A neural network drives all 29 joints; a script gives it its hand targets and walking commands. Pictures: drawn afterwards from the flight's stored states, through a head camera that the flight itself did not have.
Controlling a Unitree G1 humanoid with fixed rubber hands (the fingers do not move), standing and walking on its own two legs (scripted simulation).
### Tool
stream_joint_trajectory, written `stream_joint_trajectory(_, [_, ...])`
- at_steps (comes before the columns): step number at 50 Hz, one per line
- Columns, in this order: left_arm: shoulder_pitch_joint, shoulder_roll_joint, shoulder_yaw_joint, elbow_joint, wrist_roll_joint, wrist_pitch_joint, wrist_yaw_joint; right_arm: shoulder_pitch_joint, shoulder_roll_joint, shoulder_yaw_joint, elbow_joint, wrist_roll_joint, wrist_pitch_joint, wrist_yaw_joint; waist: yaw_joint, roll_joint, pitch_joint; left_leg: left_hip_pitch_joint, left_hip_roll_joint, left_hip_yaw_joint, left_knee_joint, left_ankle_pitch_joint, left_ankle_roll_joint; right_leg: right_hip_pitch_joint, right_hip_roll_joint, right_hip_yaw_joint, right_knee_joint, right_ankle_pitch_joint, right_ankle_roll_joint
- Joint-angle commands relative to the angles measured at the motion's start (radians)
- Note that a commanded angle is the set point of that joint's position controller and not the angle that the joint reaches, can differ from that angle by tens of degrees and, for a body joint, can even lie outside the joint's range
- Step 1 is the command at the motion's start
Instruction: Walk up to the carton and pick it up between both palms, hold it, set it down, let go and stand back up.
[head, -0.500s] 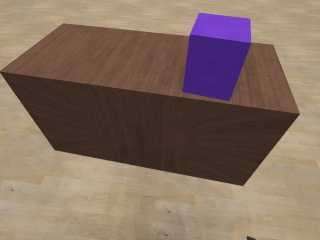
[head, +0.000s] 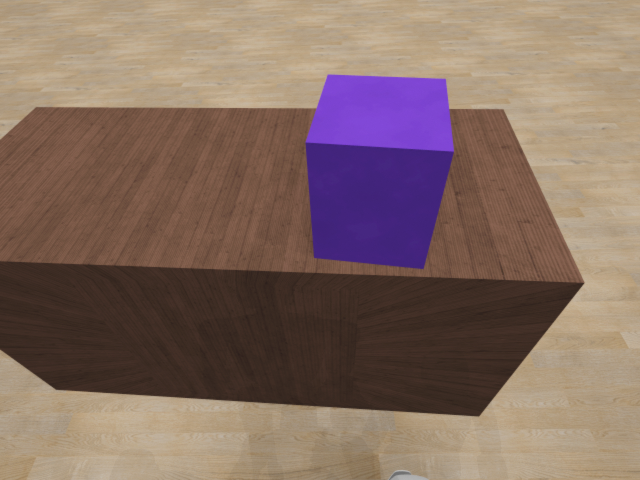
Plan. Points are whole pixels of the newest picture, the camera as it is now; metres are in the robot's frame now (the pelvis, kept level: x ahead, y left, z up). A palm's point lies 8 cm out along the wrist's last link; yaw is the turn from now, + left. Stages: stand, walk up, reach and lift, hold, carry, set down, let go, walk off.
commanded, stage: walk up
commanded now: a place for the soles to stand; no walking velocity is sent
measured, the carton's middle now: (376, 173) +0.61 -0.09 +0.04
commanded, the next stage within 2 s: none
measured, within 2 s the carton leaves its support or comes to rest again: neither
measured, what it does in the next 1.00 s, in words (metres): steps on the spot: right foot, then left foot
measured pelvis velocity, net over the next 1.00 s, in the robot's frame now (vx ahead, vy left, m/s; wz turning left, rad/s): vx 0.05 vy -0.02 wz -0.01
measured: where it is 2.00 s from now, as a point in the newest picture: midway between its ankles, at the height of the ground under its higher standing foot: outside the picture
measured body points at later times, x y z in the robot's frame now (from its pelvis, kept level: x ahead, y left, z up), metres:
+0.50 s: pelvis +0.10 -0.04 +0.00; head +0.12 -0.04 +0.45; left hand +0.16 +0.21 -0.13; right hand +0.20 -0.27 -0.14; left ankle +0.15 +0.07 -0.71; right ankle +0.13 -0.11 -0.73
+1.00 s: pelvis +0.05 -0.02 +0.01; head +0.05 -0.02 +0.46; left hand +0.08 +0.24 -0.13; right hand +0.12 -0.27 -0.13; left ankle +0.13 +0.07 -0.72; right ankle +0.03 -0.14 -0.73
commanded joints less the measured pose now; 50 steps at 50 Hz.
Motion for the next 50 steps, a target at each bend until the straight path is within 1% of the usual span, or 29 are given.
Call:
stream_joint_trajectory(1, [0.279,0.16,0.076,0.021,0.008,-0.039,0.026,0.064,-0.131,-0.012,-0.026,0.005,0.019,-0.003,0.131,-0.092,-0.062,-0.289,0.11,-0.027,0.345,0.317,0.095,0.451,0.002,0.047,-0.1,0.0,-0.063])
stream_joint_trajectory(2, [0.372,0.242,0.105,0.017,0.004,-0.04,0.034,0.122,-0.078,0.005,-0.047,0.014,0.029,-0.002,0.142,-0.26,-0.183,-0.416,-0.012,0.013,0.655,0.014,0.043,0.576,-0.23,0.404,-0.178,-0.078,-0.138])
stream_joint_trajectory(3, [0.359,0.28,0.116,0.005,-0.045,-0.025,0.045,0.133,-0.097,-0.002,-0.061,0.031,0.05,-0.009,0.137,-0.248,-0.187,-0.555,-0.07,-0.07,0.806,-0.211,0.018,0.597,-0.363,0.728,-0.333,-0.186,-0.251])
stream_joint_trajectory(4, [0.309,0.258,0.113,-0.011,-0.076,-0.016,0.056,0.048,-0.14,-0.014,-0.08,0.021,0.058,-0.013,0.137,-0.145,-0.121,-0.579,-0.004,-0.142,0.864,-0.159,0.016,0.498,-0.356,0.735,-0.415,-0.32,-0.238])
stream_joint_trajectory(5, [0.254,0.214,0.094,-0.025,-0.082,-0.012,0.063,-0.028,-0.145,-0.016,-0.09,0.019,0.055,-0.009,0.126,-0.065,-0.034,-0.576,0.02,-0.164,0.864,-0.096,0.017,0.402,-0.305,0.591,-0.417,-0.258,-0.182])
stream_joint_trajectory(6, [0.2,0.189,0.079,-0.036,-0.072,-0.012,0.066,-0.056,-0.121,-0.016,-0.09,0.023,0.051,-0.003,0.098,-0.045,0.029,-0.556,0.035,-0.176,0.808,-0.039,0.017,0.324,-0.256,0.441,-0.398,-0.12,-0.148])
stream_joint_trajectory(8, [0.143,0.112,0.053,-0.033,-0.057,-0.027,0.056,-0.044,-0.086,-0.012,-0.074,0.019,0.049,0.003,0.042,-0.058,0.07,-0.468,0.035,-0.179,0.684,0.038,0.008,0.232,-0.182,0.258,-0.377,0.129,-0.111])
stream_joint_trajectory(10, [0.142,0.07,0.039,-0.024,-0.048,-0.041,0.05,-0.03,-0.052,-0.006,-0.054,0.018,0.057,0.001,0.018,-0.059,0.018,-0.38,0.002,-0.163,0.644,0.088,-0.006,0.213,-0.136,0.136,-0.322,0.461,-0.082])
stream_joint_trajectory(12, [0.131,0.087,0.033,-0.022,-0.055,-0.044,0.055,-0.052,-0.032,0.003,-0.046,0.029,0.07,-0.007,0.005,-0.079,-0.028,-0.346,-0.012,-0.138,0.582,0.135,-0.022,0.22,-0.124,0.074,-0.272,0.723,-0.068])
stream_joint_trajectory(14, [0.106,0.118,0.035,-0.035,-0.06,-0.031,0.06,-0.122,-0.037,0.009,-0.053,0.04,0.082,-0.021,0.012,-0.111,-0.041,-0.355,-0.02,-0.125,0.484,0.18,-0.033,0.243,-0.108,0.048,-0.246,0.78,-0.058])
stream_joint_trajectory(17, [0.109,0.16,0.041,-0.04,-0.057,0.001,0.064,-0.24,-0.076,0.005,-0.067,0.039,0.093,-0.042,0.058,-0.143,-0.07,-0.359,-0.021,-0.087,0.369,0.215,-0.02,0.299,-0.1,0.062,-0.197,0.695,-0.059])
stream_joint_trajectory(19, [0.114,0.186,0.05,-0.043,-0.054,0.02,0.069,-0.293,-0.101,-0.002,-0.069,0.039,0.104,-0.053,0.073,-0.119,-0.061,-0.373,-0.027,-0.084,0.337,0.195,-0.002,0.316,-0.131,0.11,-0.178,0.642,-0.06])
stream_joint_trajectory(22, [0.078,0.208,0.057,-0.052,-0.051,0.039,0.072,-0.325,-0.105,-0.005,-0.068,0.036,0.115,-0.055,0.069,-0.102,-0.036,-0.342,-0.016,-0.111,0.279,0.123,0.019,0.256,-0.195,0.206,-0.198,0.4,-0.112])
stream_joint_trajectory(24, [0.017,0.215,0.06,-0.062,-0.052,0.044,0.074,-0.313,-0.102,-0.008,-0.059,0.037,0.115,-0.05,0.04,-0.062,-0.021,-0.274,-0.003,-0.131,0.181,0.161,0.033,0.183,-0.221,0.235,-0.207,0.217,-0.151])
stream_joint_trajectory(25, [0.001,0.207,0.056,-0.066,-0.051,0.044,0.072,-0.299,-0.105,-0.01,-0.054,0.035,0.113,-0.045,0.024,-0.031,-0.026,-0.23,0.015,-0.159,0.108,0.213,0.047,0.154,-0.22,0.253,-0.205,0.117,-0.15])
stream_joint_trajectory(26, [0.0,0.19,0.049,-0.065,-0.052,0.042,0.069,-0.293,-0.126,-0.015,-0.052,0.031,0.108,-0.041,0.022,0.029,-0.038,-0.185,0.056,-0.211,0.059,0.317,0.065,0.128,-0.193,0.244,-0.172,0.049,-0.125])
stream_joint_trajectory(27, [0.029,0.161,0.035,-0.058,-0.057,0.038,0.064,-0.296,-0.148,-0.02,-0.054,0.032,0.101,-0.038,0.038,0.121,-0.088,-0.125,0.147,-0.319,0.02,0.449,0.101,0.094,-0.119,0.171,-0.092,-0.066,-0.086])
stream_joint_trajectory(28, [0.057,0.116,0.02,-0.051,-0.061,0.039,0.065,-0.327,-0.166,-0.025,-0.056,0.044,0.1,-0.035,0.056,0.192,-0.113,-0.146,0.234,-0.419,-0.05,0.557,0.159,0.123,0.006,0.063,0.039,-0.236,-0.041])
stream_joint_trajectory(29, [0.048,0.098,0.016,-0.043,-0.056,0.048,0.073,-0.35,-0.175,-0.029,-0.054,0.065,0.098,-0.032,0.046,0.193,-0.093,-0.256,0.298,-0.469,-0.103,0.55,0.221,0.167,0.075,0.03,0.123,-0.405,-0.017])
stream_joint_trajectory(30, [0.015,0.105,0.022,-0.043,-0.046,0.054,0.078,-0.358,-0.166,-0.03,-0.059,0.069,0.096,-0.03,0.029,0.195,-0.079,-0.309,0.298,-0.485,-0.139,0.485,0.238,0.185,0.075,0.055,0.189,-0.467,-0.014])
stream_joint_trajectory(32, [-0.025,0.118,0.031,-0.042,-0.045,0.057,0.075,-0.389,-0.145,-0.026,-0.062,0.065,0.102,-0.035,0.028,0.152,-0.042,-0.303,0.247,-0.409,-0.146,0.497,0.208,0.133,0.077,0.085,0.243,-0.465,-0.008])
stream_joint_trajectory(34, [-0.007,0.105,0.032,-0.027,-0.051,0.05,0.07,-0.394,-0.14,-0.022,-0.058,0.058,0.108,-0.037,0.039,0.138,-0.064,-0.247,0.182,-0.357,-0.128,0.473,0.157,0.107,0.077,0.092,0.198,-0.414,0.004])
stream_joint_trajectory(39, [0.024,0.1,0.034,-0.022,-0.051,0.028,0.067,-0.354,-0.169,-0.033,-0.031,0.045,0.119,-0.026,0.023,0.129,-0.123,-0.151,0.138,-0.37,-0.151,0.143,0.101,0.132,0.086,0.043,-0.024,-0.353,0.018])
stream_joint_trajectory(42, [0.099,0.11,0.04,-0.002,-0.05,0.016,0.064,-0.365,-0.178,-0.032,-0.012,0.048,0.13,-0.02,0.055,0.13,-0.103,-0.294,0.109,-0.336,-0.187,-0.088,0.054,0.293,0.071,0.037,-0.216,-0.22,-0.018])
stream_joint_trajectory(43, [0.116,0.124,0.042,-0.002,-0.047,0.01,0.065,-0.349,-0.166,-0.028,-0.004,0.051,0.129,-0.015,0.058,0.122,-0.093,-0.351,0.096,-0.321,-0.186,-0.104,0.033,0.333,0.039,0.082,-0.229,-0.229,-0.04])
stream_joint_trajectory(44, [0.135,0.148,0.046,0.003,-0.039,0.006,0.065,-0.333,-0.152,-0.024,0.001,0.056,0.127,-0.01,0.055,0.089,-0.074,-0.406,0.071,-0.293,-0.162,-0.114,0.01,0.334,-0.024,0.179,-0.268,-0.326,-0.07])
stream_joint_trajectory(46, [0.09,0.196,0.052,0.018,-0.052,0.005,0.066,-0.332,-0.134,-0.021,0.002,0.04,0.125,-0.003,0.033,-0.044,0.021,-0.339,-0.011,-0.198,0.03,-0.028,-0.001,0.07,-0.154,0.376,-0.414,-0.678,-0.134])
stream_joint_trajectory(47, [0.042,0.19,0.047,0.02,-0.053,0.002,0.07,-0.318,-0.125,-0.018,0.016,0.029,0.12,0.004,0.014,-0.079,0.064,-0.286,-0.022,-0.177,0.084,0.045,0.005,-0.009,-0.173,0.388,-0.459,-0.683,-0.131])
stream_joint_trajectory(50, [0.005,0.167,0.035,0.023,-0.047,-0.015,0.068,-0.277,-0.129,-0.014,0.047,0.029,0.088,0.012,-0.005,-0.097,0.029,-0.207,0.01,-0.194,-0.007,0.237,0.019,0.048,-0.116,0.268,-0.39,-0.372,-0.079])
